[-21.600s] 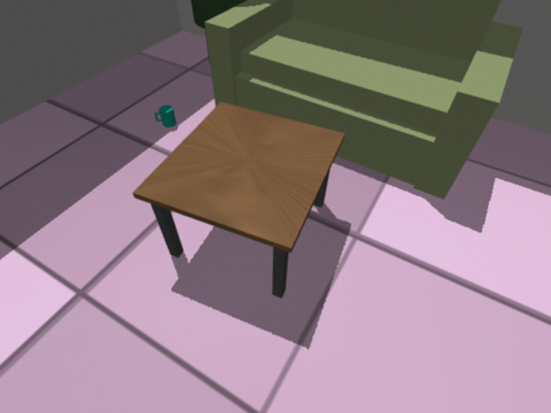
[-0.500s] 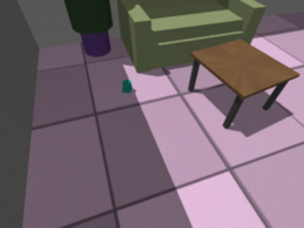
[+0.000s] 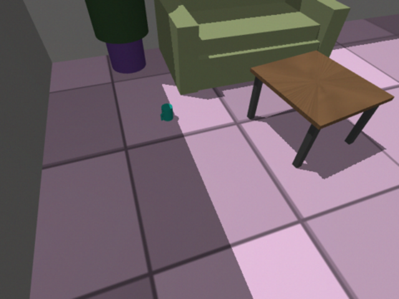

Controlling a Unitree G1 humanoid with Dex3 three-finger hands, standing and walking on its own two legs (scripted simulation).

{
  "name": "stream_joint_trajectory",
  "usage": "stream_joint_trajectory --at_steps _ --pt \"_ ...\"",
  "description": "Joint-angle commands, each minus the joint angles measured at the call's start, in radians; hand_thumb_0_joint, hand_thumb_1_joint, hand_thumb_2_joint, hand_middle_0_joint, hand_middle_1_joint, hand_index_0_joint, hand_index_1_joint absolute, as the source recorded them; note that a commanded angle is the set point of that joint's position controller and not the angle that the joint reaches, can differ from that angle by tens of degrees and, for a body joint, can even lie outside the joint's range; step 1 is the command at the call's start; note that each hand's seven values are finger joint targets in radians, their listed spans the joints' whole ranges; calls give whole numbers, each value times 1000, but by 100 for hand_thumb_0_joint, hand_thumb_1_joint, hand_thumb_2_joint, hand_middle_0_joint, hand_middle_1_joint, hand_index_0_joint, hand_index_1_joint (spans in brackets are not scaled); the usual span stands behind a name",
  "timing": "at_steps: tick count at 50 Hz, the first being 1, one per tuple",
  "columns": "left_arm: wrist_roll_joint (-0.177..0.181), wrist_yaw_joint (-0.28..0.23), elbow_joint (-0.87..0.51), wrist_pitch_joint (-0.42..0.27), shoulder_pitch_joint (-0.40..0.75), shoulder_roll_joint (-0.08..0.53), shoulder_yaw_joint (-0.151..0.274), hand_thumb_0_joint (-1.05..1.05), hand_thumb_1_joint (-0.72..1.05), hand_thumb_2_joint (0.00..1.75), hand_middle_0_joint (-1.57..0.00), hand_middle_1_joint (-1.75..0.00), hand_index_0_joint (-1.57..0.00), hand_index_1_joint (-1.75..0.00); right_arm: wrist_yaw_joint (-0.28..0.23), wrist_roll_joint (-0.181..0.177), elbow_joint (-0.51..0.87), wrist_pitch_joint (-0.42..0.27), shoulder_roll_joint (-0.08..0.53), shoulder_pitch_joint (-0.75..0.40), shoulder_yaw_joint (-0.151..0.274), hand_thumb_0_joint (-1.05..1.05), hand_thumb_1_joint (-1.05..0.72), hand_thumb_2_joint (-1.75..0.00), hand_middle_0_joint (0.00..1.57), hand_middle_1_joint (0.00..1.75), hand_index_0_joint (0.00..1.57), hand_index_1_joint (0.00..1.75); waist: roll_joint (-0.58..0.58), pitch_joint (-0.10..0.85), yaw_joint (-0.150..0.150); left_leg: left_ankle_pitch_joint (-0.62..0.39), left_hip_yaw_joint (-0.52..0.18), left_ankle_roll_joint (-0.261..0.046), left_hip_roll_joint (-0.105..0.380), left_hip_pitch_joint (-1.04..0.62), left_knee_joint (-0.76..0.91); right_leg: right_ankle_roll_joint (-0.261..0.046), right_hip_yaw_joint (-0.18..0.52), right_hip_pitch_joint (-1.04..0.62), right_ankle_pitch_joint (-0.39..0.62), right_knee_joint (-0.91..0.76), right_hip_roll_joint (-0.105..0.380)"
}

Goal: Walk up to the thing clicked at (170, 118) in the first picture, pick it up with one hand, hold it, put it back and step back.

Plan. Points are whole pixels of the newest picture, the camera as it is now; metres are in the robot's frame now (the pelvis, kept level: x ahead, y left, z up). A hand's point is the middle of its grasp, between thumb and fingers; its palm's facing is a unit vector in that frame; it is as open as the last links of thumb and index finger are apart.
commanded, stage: stand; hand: left
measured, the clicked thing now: (166, 113) +1.50 +0.22 -0.73
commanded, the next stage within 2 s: walk up in 0.08 s
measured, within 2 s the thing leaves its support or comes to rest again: neither
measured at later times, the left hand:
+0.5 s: hand out of the picture +0.14 +0.23 -0.13, palm faces +0.00 -0.91 -0.42, open 7.4 cm
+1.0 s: hand (112, 204) +0.41 +0.25 -0.16, palm faces -0.06 -0.94 -0.33, open 7.4 cm
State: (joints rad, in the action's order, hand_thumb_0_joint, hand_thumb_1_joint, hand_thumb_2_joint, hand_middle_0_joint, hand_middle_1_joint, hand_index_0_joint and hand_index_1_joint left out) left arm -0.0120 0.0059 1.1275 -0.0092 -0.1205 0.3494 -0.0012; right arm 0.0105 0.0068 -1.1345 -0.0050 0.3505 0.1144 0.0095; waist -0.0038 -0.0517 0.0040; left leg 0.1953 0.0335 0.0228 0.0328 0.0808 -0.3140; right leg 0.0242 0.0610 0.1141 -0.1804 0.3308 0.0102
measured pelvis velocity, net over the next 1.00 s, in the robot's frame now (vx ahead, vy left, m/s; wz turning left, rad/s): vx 0.34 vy -0.02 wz -0.02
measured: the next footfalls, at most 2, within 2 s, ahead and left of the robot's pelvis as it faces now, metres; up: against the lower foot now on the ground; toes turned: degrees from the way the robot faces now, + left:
right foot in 0.34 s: +0.13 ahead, -0.17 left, +0.00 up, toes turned -7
left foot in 0.76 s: +0.39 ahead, +0.10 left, +0.00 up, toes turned +5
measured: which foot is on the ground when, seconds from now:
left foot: down 0.00-0.34, up 0.36-0.74, down 0.76-1.00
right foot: down 0.00-0.14, up 0.16-0.32, down 0.34-0.80, up 0.82-1.00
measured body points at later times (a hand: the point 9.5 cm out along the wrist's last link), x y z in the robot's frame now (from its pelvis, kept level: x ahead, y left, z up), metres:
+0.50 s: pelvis +0.10 -0.06 -0.01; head +0.09 -0.08 +0.44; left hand +0.14 +0.28 -0.11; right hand +0.14 -0.39 -0.14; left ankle +0.10 +0.08 -0.69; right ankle +0.09 -0.17 -0.75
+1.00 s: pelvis +0.34 -0.02 -0.01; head +0.36 -0.01 +0.44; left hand +0.41 +0.30 -0.13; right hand +0.42 -0.34 -0.11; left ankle +0.35 +0.09 -0.75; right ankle +0.37 -0.18 -0.69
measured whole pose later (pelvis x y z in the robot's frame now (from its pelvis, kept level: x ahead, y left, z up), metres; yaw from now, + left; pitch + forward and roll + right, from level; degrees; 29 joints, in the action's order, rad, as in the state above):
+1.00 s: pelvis +0.34 -0.02 -0.01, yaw -1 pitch -2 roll +0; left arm 0.00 0.06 0.91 -0.06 -0.26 0.43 0.04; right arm 0.06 0.01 -0.85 -0.08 0.37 0.26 0.05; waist 0.05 -0.08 0.00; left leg 0.24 0.10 -0.02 0.04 0.19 -0.46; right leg -0.01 0.03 0.47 -0.33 0.98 0.07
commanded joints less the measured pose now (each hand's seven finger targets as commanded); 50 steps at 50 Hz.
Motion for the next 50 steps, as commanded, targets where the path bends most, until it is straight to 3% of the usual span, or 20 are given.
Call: stream_joint_trajectory --at_steps 1,3,4,5,8,9,13,16,17,18,19,21,24,30,35,38,40,42,45,50 --pt "5 -18 -62 -22 35 219 38 0 90 90 -20 -30 -20 -30 -15 1 61 -21 214 -37 40 0 -90 -90 20 30 20 30 8 73 3 -127 -74 -39 106 -34 41 -43 68 21 189 -46 107" --pt "7 -18 -61 -20 31 221 37 0 90 90 -20 -30 -20 -30 -14 1 60 -20 212 -33 38 0 -90 -90 20 30 20 30 8 57 1 -108 -77 -37 103 -8 52 -43 65 17 165 -52 104" --pt "-15 14 -127 -33 -7 310 101 0 90 90 -20 -30 -20 -30 10 20 126 -42 308 36 103 0 -90 -90 20 30 20 30 2 173 7 397 -97 -110 89 -63 -31 -78 64 41 -339 47 42" --pt "-25 26 -126 -32 6 301 104 0 90 90 -20 -30 -20 -30 21 29 112 -46 325 59 118 0 -90 -90 20 30 20 30 -40 111 18 581 -148 -142 127 -66 -2 -83 53 196 -469 117 37" --pt "-29 46 -207 -35 140 246 102 0 90 90 -20 -30 -20 -30 26 33 140 -57 357 110 155 0 -90 -90 20 30 20 30 -147 -121 74 529 -423 -278 401 -82 210 -43 -14 569 -298 449 45" --pt "-25 51 -210 -43 137 262 102 0 90 90 -20 -30 -20 -30 24 29 155 -65 345 116 151 0 -90 -90 20 30 20 30 -83 -104 65 474 -410 -286 390 -90 208 -41 15 568 -290 465 74" --pt "-14 84 -195 -49 -10 256 114 0 90 90 -20 -30 -20 -30 39 37 223 -61 343 -10 153 0 -90 -90 20 30 20 30 -223 -38 -14 400 -158 -209 253 76 145 -36 -61 240 -203 296 78" --pt "-21 61 -99 -60 -286 304 152 0 90 90 -20 -30 -20 -30 43 40 264 -43 257 -53 128 0 -90 -90 20 30 20 30 24 61 -146 473 29 -138 107 420 -267 -36 -148 -278 -95 172 -10" --pt "-30 42 -82 -69 -415 383 180 0 90 90 -20 -30 -20 -30 42 39 279 -42 177 -29 99 0 -90 -90 20 30 20 30 325 82 -210 522 110 -101 -28 607 -641 -73 92 -370 -412 9 119" --pt "-37 34 -136 -77 -377 452 184 0 90 90 -20 -30 -20 -30 43 16 314 -40 177 -46 93 0 -90 -90 20 30 20 30 334 40 -192 438 -88 -66 -111 685 -836 -175 615 -200 -764 -262 383" --pt "-21 31 -194 -78 -223 461 169 0 90 90 -20 -30 -20 -30 38 17 300 -38 258 -47 115 0 -90 -90 20 30 20 30 147 -69 -126 311 -216 -58 -17 635 -850 -232 684 -21 -827 -297 441" --pt "-9 28 -232 -88 -87 377 149 0 90 90 -20 -30 -20 -30 46 2 241 -45 294 52 123 0 -90 -90 20 30 20 30 85 -99 -30 156 -192 -54 40 600 -805 -208 395 -9 -568 -232 319" --pt "1 27 -248 -98 -85 320 133 0 90 90 -20 -30 -20 -30 61 6 208 -43 274 145 122 0 -90 -90 20 30 20 30 106 -77 -7 69 -159 -25 52 473 -687 -202 159 64 -327 -216 255" --pt "-4 23 -271 -109 -122 353 152 0 90 90 -20 -30 -20 -30 88 18 282 -39 257 47 121 0 -90 -90 20 30 20 30 100 -97 -34 -16 -107 -4 73 498 -443 -214 22 20 -267 -203 239" --pt "-4 27 -275 -99 -157 352 146 0 90 90 -20 -30 -20 -30 91 20 318 -51 238 -6 121 0 -90 -90 20 30 20 30 80 -42 -43 -52 17 -48 67 334 -273 -195 -56 -47 110 -65 242" --pt "4 17 -289 -85 -185 304 117 0 90 90 -20 -30 -20 -30 65 34 243 -66 300 278 155 0 -90 -90 20 30 20 30 -98 121 90 5 59 -119 -19 -106 -192 -141 -163 97 350 458 135" --pt "29 12 -312 -81 -224 250 107 0 90 90 -20 -30 -20 -30 45 12 269 -77 435 390 196 0 -90 -90 20 30 20 30 -328 223 128 243 -722 -292 365 -333 58 -81 -49 527 -354 913 -103" --pt "27 11 -300 -77 -167 303 96 0 90 90 -20 -30 -20 -30 33 -13 305 -72 385 257 172 0 -90 -90 20 30 20 30 -96 124 63 232 -484 -250 342 -118 56 -91 97 496 -236 953 11" --pt "25 31 -254 -70 -239 285 97 0 90 90 -20 -30 -20 -30 26 -11 337 -85 303 155 133 0 -90 -90 20 30 20 30 -126 14 -3 58 -214 -214 257 85 73 -60 29 410 -160 770 75" --pt "1 65 -290 -65 -146 252 96 0 90 90 -20 -30 -20 -30 34 2 361 -102 327 164 135 0 -90 -90 20 30 20 30 -147 -41 18 54 -119 -276 259 104 99 -19 -52 412 -96 474 115"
